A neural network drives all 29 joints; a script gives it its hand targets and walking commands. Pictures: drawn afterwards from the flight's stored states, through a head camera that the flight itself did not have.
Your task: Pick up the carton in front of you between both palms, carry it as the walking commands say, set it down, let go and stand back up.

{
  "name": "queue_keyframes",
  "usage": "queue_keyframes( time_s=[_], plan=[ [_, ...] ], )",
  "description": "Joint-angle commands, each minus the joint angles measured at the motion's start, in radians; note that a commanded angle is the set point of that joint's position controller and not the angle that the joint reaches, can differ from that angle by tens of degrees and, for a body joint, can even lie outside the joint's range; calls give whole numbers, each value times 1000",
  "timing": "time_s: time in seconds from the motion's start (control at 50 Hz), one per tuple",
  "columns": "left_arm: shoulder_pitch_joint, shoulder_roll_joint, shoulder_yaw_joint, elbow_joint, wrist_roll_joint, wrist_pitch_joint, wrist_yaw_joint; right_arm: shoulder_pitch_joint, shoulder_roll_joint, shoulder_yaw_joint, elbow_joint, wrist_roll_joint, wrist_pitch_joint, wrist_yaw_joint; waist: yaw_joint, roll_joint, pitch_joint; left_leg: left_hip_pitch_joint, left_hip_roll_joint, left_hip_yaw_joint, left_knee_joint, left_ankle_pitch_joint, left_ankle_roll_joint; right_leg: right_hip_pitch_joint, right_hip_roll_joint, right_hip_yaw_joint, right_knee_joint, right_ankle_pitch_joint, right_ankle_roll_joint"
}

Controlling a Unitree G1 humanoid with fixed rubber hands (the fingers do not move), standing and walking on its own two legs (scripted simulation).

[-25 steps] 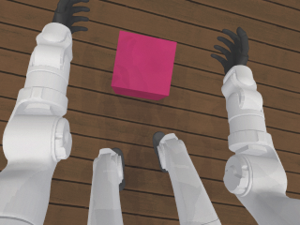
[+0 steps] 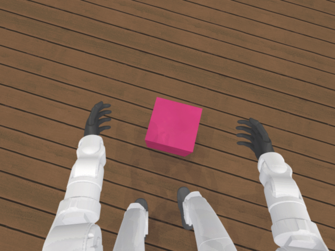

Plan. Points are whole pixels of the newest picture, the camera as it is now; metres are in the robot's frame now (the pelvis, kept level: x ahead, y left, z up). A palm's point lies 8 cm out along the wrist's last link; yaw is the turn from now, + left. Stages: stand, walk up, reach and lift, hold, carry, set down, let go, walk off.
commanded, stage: let go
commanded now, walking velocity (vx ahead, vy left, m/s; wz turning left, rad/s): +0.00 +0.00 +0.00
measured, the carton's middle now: (172, 129) +0.47 -0.09 -0.58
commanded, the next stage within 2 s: stand in 1.02 s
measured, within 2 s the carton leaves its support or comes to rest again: neither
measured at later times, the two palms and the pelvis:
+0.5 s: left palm (51, 190) +0.27 +0.21 -0.02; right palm (290, 196) +0.20 -0.24 +0.00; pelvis +0.06 +0.01 +0.06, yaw -3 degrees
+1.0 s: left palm (39, 223) +0.22 +0.23 +0.00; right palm (295, 198) +0.20 -0.24 +0.00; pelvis +0.05 +0.01 +0.06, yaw -3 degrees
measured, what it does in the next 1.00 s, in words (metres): rises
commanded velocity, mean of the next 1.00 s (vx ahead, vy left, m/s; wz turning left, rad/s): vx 0.00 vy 0.00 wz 0.00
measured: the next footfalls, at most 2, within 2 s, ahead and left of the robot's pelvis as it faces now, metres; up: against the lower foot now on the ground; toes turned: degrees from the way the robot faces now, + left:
none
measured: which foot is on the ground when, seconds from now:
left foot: down 0.00-1.00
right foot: down 0.00-1.00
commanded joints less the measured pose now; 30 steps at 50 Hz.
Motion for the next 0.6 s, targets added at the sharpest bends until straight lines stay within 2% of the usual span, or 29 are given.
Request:
queue_keyframes(
  time_s=[0.0,0.06,0.16,0.24,0.3,0.44,0.48,0.58],
  plan=[
    [-58,56,-18,-149,-18,-49,0,65,-120,34,-97,21,-38,14,-17,51,-585,328,-15,65,-156,122,-21,620,27,-21,-89,285,27],
    [74,68,-34,-135,-33,-78,-18,184,-124,75,-111,44,-59,11,-8,19,-515,339,-14,71,-195,120,-10,747,21,7,-131,345,32],
    [278,97,-46,-127,-45,-121,-44,366,-113,134,-176,78,-86,-12,13,-27,-431,384,-15,75,-253,161,6,948,9,51,-183,526,43],
    [414,115,-60,-141,-56,-143,-60,471,-124,161,-225,92,-96,-25,37,-28,-354,497,-11,67,-315,213,14,1037,9,60,-233,606,47],
    [496,121,-73,-158,-65,-149,-70,510,-138,170,-238,97,-98,-29,60,-1,-275,611,-4,61,-363,255,12,1050,18,50,-283,578,44],
    [644,126,-108,-207,-83,-138,-111,544,-155,155,-196,80,-88,-30,109,62,-110,853,20,48,-452,355,-5,1028,43,13,-396,419,33],
    [681,131,-121,-226,-93,-128,-126,559,-162,145,-186,71,-80,-33,116,61,-84,903,27,44,-471,387,-9,1039,49,5,-416,400,29],
    [715,144,-153,-266,-124,-97,-156,582,-172,125,-166,46,-50,-40,109,29,-2,956,40,37,-511,398,-11,1063,60,-4,-447,347,20]
  ],
)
